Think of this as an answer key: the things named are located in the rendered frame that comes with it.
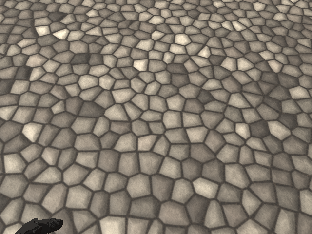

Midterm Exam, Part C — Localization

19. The left robot hand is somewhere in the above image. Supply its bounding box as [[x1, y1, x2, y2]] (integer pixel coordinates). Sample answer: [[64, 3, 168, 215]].
[[15, 218, 63, 234]]

